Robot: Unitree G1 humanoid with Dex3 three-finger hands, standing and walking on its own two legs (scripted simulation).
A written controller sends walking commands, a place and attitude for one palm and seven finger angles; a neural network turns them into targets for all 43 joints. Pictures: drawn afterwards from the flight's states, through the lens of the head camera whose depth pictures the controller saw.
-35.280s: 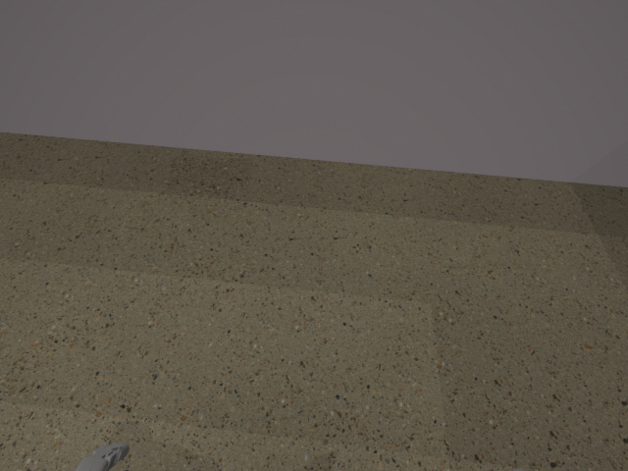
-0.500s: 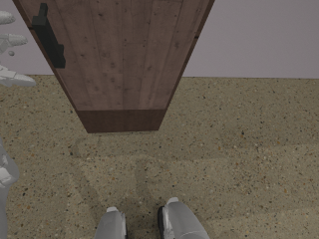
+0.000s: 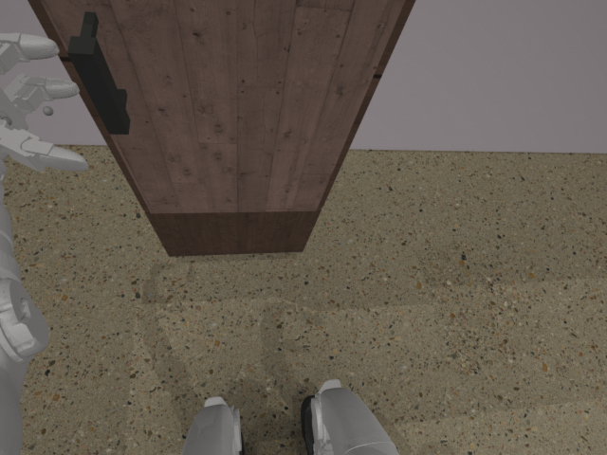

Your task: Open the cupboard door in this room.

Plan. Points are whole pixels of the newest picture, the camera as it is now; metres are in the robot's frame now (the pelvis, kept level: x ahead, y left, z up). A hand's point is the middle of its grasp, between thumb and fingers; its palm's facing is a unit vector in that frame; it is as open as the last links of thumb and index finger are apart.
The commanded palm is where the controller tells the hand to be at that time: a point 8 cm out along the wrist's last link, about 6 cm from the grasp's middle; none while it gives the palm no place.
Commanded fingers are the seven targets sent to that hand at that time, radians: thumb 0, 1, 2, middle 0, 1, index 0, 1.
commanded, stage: slide the fingers in behind the handle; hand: left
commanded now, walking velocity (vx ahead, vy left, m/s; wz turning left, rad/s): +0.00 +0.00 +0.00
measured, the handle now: (105, 77) +0.56 +0.19 +0.08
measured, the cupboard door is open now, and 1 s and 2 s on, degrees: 0 0 0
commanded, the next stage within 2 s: close the thumb around the handle in 1.32 s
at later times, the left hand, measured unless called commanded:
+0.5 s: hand (81, 111) +0.51 +0.21 +0.08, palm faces -0.03 -1.00 +0.00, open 14.0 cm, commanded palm +0.49 +0.25 +0.08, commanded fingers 0.00 -0.50 0.30 -0.30 -1.20 -0.30 -1.20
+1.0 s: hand (120, 112) +0.50 +0.17 +0.08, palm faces -0.02 -1.00 +0.01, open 14.0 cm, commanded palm +0.48 +0.23 +0.08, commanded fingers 0.00 -0.50 0.30 -0.30 -1.20 -0.30 -1.20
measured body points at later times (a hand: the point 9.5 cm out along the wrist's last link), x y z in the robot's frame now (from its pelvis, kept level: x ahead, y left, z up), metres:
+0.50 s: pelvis +0.00 -0.01 +0.00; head +0.14 +0.02 +0.43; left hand +0.50 +0.27 +0.08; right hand +0.01 -0.28 -0.10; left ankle -0.01 +0.08 -0.66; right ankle +0.03 -0.14 -0.66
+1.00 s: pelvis +0.00 -0.02 +0.00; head +0.13 +0.00 +0.43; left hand +0.50 +0.23 +0.08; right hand +0.01 -0.28 -0.10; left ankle -0.01 +0.08 -0.66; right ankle +0.03 -0.14 -0.66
